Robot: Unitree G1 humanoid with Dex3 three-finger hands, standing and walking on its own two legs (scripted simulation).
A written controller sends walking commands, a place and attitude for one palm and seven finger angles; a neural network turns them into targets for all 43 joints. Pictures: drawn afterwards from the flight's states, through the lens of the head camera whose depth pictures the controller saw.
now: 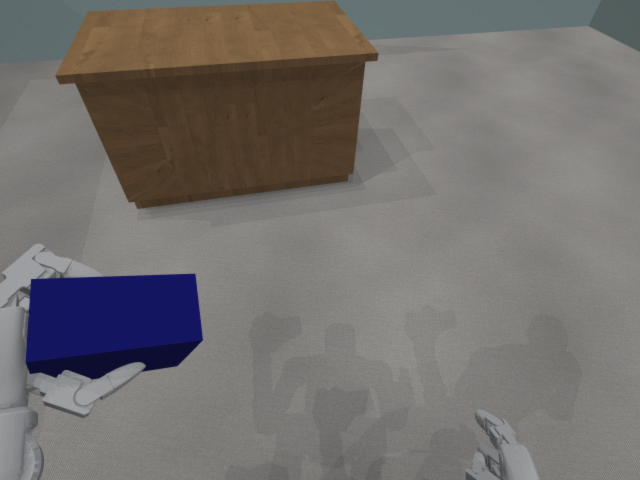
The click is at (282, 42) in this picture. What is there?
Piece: table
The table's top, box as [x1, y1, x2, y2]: [55, 1, 377, 83]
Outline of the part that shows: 377,52 334,1 88,11 55,75 59,83 71,83 377,60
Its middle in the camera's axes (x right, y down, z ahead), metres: -0.40 -0.82 +1.56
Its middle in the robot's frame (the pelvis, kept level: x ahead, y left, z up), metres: +1.69 +0.48 -0.11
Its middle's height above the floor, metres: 0.67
